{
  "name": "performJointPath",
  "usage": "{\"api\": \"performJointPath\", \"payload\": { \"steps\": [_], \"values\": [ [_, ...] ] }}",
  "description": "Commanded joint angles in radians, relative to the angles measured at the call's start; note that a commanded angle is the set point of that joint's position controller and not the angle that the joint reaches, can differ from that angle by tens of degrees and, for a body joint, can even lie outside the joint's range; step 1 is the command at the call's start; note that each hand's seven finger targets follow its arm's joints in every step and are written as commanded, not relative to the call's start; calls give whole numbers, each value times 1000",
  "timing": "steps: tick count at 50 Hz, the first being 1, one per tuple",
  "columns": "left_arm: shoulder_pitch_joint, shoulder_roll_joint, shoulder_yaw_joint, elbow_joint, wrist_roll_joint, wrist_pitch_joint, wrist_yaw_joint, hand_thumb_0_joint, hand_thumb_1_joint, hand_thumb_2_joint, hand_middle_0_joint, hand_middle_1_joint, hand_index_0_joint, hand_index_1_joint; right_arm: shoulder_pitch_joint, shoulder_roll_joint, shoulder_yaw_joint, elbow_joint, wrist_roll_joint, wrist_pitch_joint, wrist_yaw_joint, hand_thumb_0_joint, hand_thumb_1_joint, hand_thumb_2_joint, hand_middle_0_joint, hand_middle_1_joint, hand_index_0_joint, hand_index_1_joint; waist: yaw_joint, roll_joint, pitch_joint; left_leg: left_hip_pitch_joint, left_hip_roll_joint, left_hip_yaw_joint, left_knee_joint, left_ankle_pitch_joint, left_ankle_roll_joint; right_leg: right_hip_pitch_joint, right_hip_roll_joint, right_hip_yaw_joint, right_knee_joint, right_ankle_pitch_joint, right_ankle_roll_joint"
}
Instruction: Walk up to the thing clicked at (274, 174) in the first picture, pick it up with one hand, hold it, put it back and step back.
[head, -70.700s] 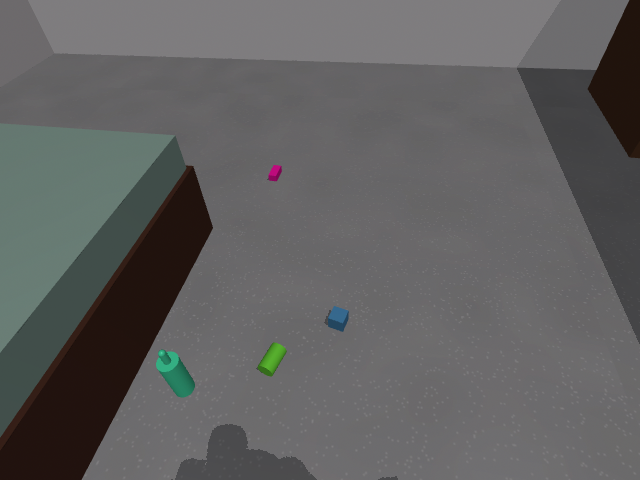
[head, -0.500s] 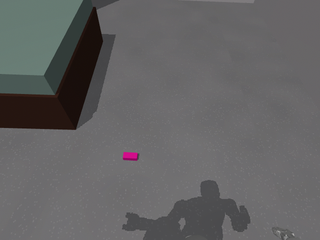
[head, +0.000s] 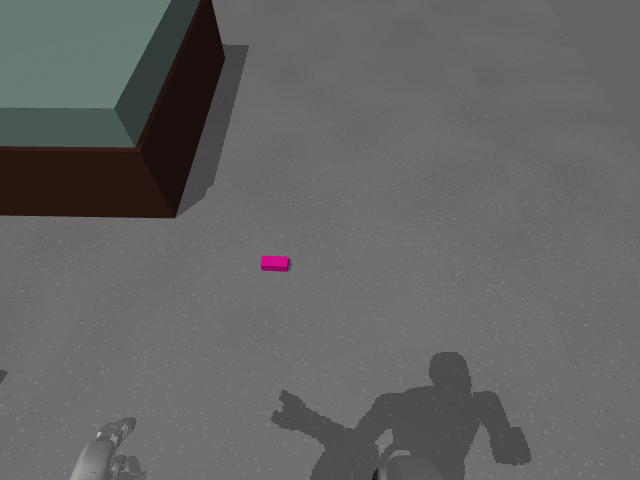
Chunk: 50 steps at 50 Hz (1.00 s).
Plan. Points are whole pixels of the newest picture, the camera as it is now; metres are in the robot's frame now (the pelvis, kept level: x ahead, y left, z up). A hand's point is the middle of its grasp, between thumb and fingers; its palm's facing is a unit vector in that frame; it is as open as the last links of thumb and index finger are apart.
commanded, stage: step back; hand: left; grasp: from above
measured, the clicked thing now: (275, 263) +0.85 +0.19 -0.73
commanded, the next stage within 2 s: stand in 1.70 s
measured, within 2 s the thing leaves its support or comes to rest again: neither
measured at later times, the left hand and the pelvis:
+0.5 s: hand out of the picture -0.11 +0.21 -0.13, palm faces -0.06 -0.90 -0.43, open 7.4 cm; pelvis -0.17 -0.06 +0.01, yaw -5 degrees
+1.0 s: hand out of the picture -0.23 +0.23 -0.13, palm faces +0.03 -0.92 -0.39, open 7.4 cm; pelvis -0.28 -0.05 +0.01, yaw -1 degrees
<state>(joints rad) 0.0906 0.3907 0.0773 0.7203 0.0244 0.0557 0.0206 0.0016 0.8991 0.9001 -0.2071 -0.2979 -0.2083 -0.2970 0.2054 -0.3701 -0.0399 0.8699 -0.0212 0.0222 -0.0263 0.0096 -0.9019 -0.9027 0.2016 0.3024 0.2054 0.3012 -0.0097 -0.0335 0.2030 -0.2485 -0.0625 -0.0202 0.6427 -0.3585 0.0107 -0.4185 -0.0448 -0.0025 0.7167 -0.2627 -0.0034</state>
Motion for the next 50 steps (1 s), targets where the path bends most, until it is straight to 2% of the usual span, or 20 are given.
{"api": "performJointPath", "payload": {
  "steps": [1, 2, 6, 12, 16, 18, 20, 21, 22, 25, 31, 33, 36, 37, 38, 39, 40, 44, 48, 50],
  "values": [
    [45, 147, 49, -70, -16, 7, 9, 0, 900, 900, -200, -300, -200, -300, -5, -358, -101, -99, -27, -35, -6, 0, -900, -900, 200, 300, 200, 300, 28, 219, -264, 80, 416, -451, -273, 526, 211, -68, 138, 91, 291, -356, -26],
    [11, 191, 66, -62, -7, 8, 19, 0, 900, 900, -200, -300, -200, -300, -10, -394, -108, -108, -18, -37, -9, 0, -900, -900, 200, 300, 200, 300, -20, 263, -242, -70, 516, -562, -306, 488, 316, -6, 116, 194, 462, -419, -18],
    [102, 190, 74, 4, -15, 13, 0, 0, 900, 900, -200, -300, -200, -300, -131, -250, -72, -125, -20, -38, -19, 0, -900, -900, 200, 300, 200, 300, 66, 127, -169, -62, 310, -208, -248, 469, 206, -58, 154, 224, 617, -224, -17],
    [94, 161, 56, 2, -3, -15, -6, 0, 900, 900, -200, -300, -200, -300, -42, -248, -78, -116, -13, -23, -14, 0, -900, -900, 200, 300, 200, 300, -14, 212, -249, 197, 314, -189, -165, 502, 244, -61, 89, 131, 252, -263, 47],
    [182, 164, 52, 65, -7, -27, -8, 0, 900, 900, -200, -300, -200, -300, -79, -292, -80, -131, -11, 6, -4, 0, -900, -900, 200, 300, 200, 300, 14, 273, -319, 106, 281, -137, -105, 427, 202, 152, 62, 2, -117, -161, 19],
    [280, 175, 59, 133, 0, -29, -7, 0, 900, 900, -200, -300, -200, -300, -123, -272, -74, -142, 2, 21, 3, 0, -900, -900, 200, 300, 200, 300, 59, 219, -319, -36, 223, -86, -32, 278, 133, 294, 71, -37, -300, -1, -16],
    [235, 323, 98, 91, 25, -30, -8, 0, 900, 900, -200, -300, -200, -300, -134, -164, -46, -183, 13, 14, -3, 0, -900, -900, 200, 300, 200, 300, 57, -169, -222, -381, -16, -42, 217, -149, 16, 270, -207, 423, -357, -15, -132],
    [147, 416, 107, 48, 31, -27, -3, 0, 900, 900, -200, -300, -200, -300, -166, -199, -67, -182, 5, 17, -23, 0, -900, -900, 200, 300, 200, 300, 113, -264, -167, -314, -15, -116, 434, -281, -25, 6, -399, 633, -453, -45, -301],
    [72, 379, 97, 23, 21, -34, 5, 0, 900, 900, -200, -300, -200, -300, -151, -241, -87, -161, 12, 17, -21, 0, -900, -900, 200, 300, 200, 300, 65, -222, -96, -237, 34, -179, 530, -253, -20, -136, -414, 616, -474, -42, -310],
    [-20, 234, 63, 21, 19, -46, 10, 0, 900, 900, -200, -300, -200, -300, -53, -200, -56, -91, 18, 13, -12, 0, -900, -900, 200, 300, 200, 300, -26, -86, -126, -279, -58, -144, 555, -117, -5, 75, -154, 166, -240, 413, -160],
    [181, 226, 70, 45, 27, -55, 21, 0, 900, 900, -200, -300, -200, -300, -79, -171, -45, -92, 2, -5, -9, 0, -900, -900, 200, 300, 200, 300, 94, -160, -253, -341, 1, -70, 283, -168, -37, 447, -192, 240, -201, 346, -195],
    [161, 254, 77, 36, 20, -55, 22, 0, 900, 900, -200, -300, -200, -300, -67, -188, -57, -87, -5, -12, -4, 0, -900, -900, 200, 300, 200, 300, 80, -194, -281, -239, 56, -48, 137, -194, -26, 408, -262, 306, -221, 246, -222],
    [101, 262, 61, 40, 2, -46, 13, 0, 900, 900, -200, -300, -200, -300, 28, -192, -71, -20, -14, -16, 11, 0, -900, -900, 200, 300, 200, 300, 26, -162, -282, 31, 31, 29, -172, -35, 6, 228, -222, 247, -192, 113, -176],
    [109, 239, 47, 44, 0, -45, 11, 0, 900, 900, -200, -300, -200, -300, 43, -194, -78, -1, -18, -19, 13, 0, -900, -900, 200, 300, 200, 300, 16, -123, -279, 118, 24, 8, -263, 37, 24, 164, -189, 206, -146, 98, -135],
    [119, 199, 34, 48, -2, -46, 10, 0, 900, 900, -200, -300, -200, -300, 60, -227, -91, 5, -32, -21, 14, 0, -900, -900, 200, 300, 200, 300, 9, 4, -287, 217, 125, -175, -298, -24, 60, 1, -140, 160, -32, -2, -83],
    [104, 148, 21, 50, -15, -49, 8, 0, 900, 900, -200, -300, -200, -300, -3, -290, -95, -13, -34, -21, 21, 0, -900, -900, 200, 300, 200, 300, 18, 221, -238, 171, 312, -445, -382, -216, 156, -147, 15, 13, 73, -253, -31],
    [32, 222, 46, 71, -7, -49, 16, 0, 900, 900, -200, -300, -200, -300, -52, -347, -99, -25, -25, -19, 27, 0, -900, -900, 200, 300, 200, 300, -24, 236, -167, -127, 413, -526, -453, -466, 262, -26, 5, 31, 214, -364, -17],
    [116, 194, 51, 143, -15, -61, -16, 0, 900, 900, -200, -300, -200, -300, -138, -204, -60, -37, -32, -39, 26, 0, -900, -900, 200, 300, 200, 300, 47, 149, -71, -156, 231, -248, -393, -246, 149, 27, 30, 50, 187, -169, -27],
    [121, 170, 45, 169, -6, -82, -24, 0, 900, 900, -200, -300, -200, -300, -82, -253, -81, -10, -32, -33, 39, 0, -900, -900, 200, 300, 200, 300, 5, 220, -124, -36, 270, -280, -378, -337, 173, 71, 40, -29, -48, -271, -6],
    [197, 152, 42, 212, 2, -104, -14, 0, 900, 900, -200, -300, -200, -300, -105, -243, -81, -16, -28, -17, 46, 0, -900, -900, 200, 300, 200, 300, 48, 191, -159, -65, 234, -172, -274, -276, 157, 231, 58, -67, -309, -151, -26]
  ]
}}
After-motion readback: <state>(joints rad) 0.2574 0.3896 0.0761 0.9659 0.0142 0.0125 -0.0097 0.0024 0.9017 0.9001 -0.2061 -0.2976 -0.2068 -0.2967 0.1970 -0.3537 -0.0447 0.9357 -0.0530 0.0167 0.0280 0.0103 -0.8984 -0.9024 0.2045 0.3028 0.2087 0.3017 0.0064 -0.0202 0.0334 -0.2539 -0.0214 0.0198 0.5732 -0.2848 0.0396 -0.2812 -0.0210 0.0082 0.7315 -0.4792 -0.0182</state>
